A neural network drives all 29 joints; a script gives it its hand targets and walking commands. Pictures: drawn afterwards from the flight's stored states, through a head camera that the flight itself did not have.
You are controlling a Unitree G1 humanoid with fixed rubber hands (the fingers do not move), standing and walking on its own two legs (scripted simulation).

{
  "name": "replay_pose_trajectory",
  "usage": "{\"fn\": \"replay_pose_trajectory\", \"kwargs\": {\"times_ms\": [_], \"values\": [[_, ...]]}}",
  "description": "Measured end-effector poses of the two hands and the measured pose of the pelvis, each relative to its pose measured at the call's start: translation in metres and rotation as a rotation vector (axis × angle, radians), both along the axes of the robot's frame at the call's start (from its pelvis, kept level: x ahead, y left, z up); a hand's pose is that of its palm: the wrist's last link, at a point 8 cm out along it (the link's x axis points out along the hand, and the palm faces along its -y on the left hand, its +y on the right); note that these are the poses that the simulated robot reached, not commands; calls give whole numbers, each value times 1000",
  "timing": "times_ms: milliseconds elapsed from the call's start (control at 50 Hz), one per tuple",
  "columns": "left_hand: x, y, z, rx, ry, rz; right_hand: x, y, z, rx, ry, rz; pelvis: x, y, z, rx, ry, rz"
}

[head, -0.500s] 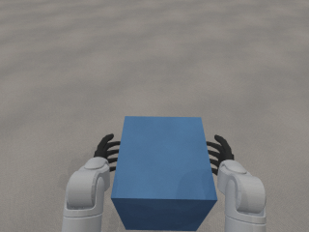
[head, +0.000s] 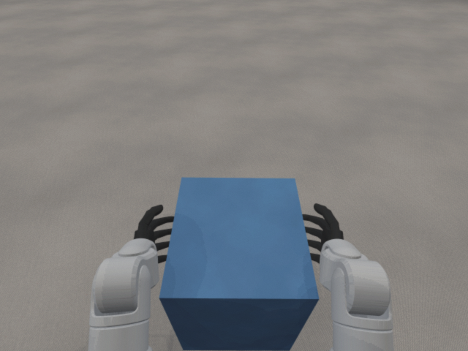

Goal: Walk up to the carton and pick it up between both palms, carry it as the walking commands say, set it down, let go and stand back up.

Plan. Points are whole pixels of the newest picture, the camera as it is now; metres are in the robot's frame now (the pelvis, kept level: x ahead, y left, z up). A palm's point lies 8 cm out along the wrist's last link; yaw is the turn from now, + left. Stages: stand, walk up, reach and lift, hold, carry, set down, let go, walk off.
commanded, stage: carry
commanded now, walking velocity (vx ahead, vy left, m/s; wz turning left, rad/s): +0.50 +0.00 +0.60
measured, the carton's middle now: (237, 266) +0.29 -0.01 +0.00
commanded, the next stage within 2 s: none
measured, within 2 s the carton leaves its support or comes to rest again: neither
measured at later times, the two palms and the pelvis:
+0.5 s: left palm (150, 132) +0.57 +0.18 +0.11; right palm (271, 116) +0.63 -0.10 +0.12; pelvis +0.33 -0.01 +0.02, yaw +10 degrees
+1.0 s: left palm (141, 103) +0.70 +0.23 +0.11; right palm (246, 86) +0.77 -0.05 +0.12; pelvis +0.48 +0.03 +0.02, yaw +12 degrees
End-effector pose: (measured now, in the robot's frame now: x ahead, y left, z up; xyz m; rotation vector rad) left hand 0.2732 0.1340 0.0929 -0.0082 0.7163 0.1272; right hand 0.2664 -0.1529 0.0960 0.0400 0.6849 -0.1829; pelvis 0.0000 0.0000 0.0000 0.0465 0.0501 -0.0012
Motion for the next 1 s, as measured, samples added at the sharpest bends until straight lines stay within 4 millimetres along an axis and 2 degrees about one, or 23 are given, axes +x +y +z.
{"fn": "replay_pose_trajectory", "kwargs": {"times_ms": [60, 140, 240, 320, 400, 500, 560, 680, 820, 920, 1000], "values": [[37, 11, -14, -5, 68, 12, 41, 11, -11, -7, 67, 10, 33, 5, 6, -16, 4, 54], [67, 31, -21, -14, 143, 62, 91, 31, -13, -11, 141, 63, 78, 9, 23, -44, 14, 92], [111, 56, -9, -44, 89, 181, 169, 62, 7, -27, 86, 174, 137, 5, 34, -67, 26, 151], [154, 67, 7, -44, 24, 251, 232, 77, 25, -26, 20, 244, 191, -1, 37, -79, 28, 175], [210, 65, 17, -30, -17, 270, 291, 75, 31, -18, -23, 263, 252, -6, 30, -73, 30, 178], [293, 45, 18, 12, -19, 220, 359, 52, 20, 18, -27, 213, 327, -11, 16, -62, 26, 180], [327, 37, 18, 20, 29, 199, 384, 41, 13, 30, 21, 186, 350, -14, 23, -44, 31, 201], [362, 35, 25, 48, 44, 198, 421, 41, 15, 50, 34, 193, 388, -15, 32, -7, 25, 211], [395, 57, 33, 46, 4, 227, 463, 64, 25, 33, -7, 230, 431, -1, 30, -11, 16, 208], [418, 80, 24, 18, -6, 243, 490, 88, 24, 2, -16, 247, 461, 16, 20, -42, 11, 218], [429, 94, 15, -13, 19, 260, 506, 104, 24, -30, 8, 265, 476, 26, 20, -32, 16, 212]]}}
